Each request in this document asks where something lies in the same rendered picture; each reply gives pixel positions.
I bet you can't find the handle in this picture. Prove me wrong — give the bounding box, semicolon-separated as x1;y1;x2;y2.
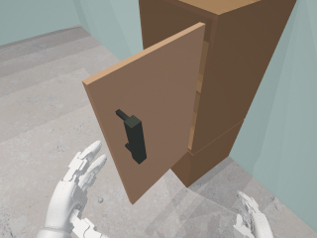
115;109;147;164

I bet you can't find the robot left forearm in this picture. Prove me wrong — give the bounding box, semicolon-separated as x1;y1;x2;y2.
36;228;72;238

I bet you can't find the left robot hand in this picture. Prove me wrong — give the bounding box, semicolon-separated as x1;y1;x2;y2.
45;140;110;238

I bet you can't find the right robot hand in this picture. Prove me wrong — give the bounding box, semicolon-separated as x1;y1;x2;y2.
233;191;273;238

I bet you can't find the cupboard door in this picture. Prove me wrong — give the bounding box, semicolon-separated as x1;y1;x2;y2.
81;22;206;204

